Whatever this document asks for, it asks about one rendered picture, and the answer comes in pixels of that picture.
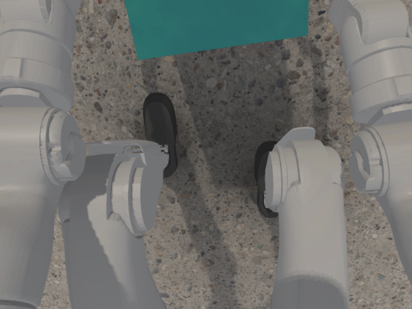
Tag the right robot forearm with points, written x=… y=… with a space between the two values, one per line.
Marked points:
x=375 y=41

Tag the robot right thigh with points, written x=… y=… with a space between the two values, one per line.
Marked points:
x=312 y=265

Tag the carton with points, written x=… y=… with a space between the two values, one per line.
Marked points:
x=170 y=27

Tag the right robot foot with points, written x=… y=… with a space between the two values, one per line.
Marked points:
x=259 y=174

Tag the robot right upper arm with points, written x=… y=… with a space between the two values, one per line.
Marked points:
x=380 y=164

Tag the robot left upper arm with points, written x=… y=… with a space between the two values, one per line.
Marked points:
x=41 y=149

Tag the left robot forearm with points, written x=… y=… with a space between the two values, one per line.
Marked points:
x=36 y=51

